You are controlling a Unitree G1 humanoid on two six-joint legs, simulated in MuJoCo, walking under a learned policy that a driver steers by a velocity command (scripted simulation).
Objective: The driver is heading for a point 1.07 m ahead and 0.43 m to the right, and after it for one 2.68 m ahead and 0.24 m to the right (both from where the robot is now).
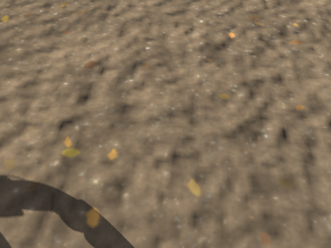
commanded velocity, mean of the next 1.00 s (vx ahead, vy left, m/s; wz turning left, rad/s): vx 0.34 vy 0.00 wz -0.51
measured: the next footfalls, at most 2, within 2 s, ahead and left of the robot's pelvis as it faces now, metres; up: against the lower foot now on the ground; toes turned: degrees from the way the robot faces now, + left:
right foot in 0.20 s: +0.30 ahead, -0.13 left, +0.00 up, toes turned -7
left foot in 0.64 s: +0.52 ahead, +0.02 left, +0.00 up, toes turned -27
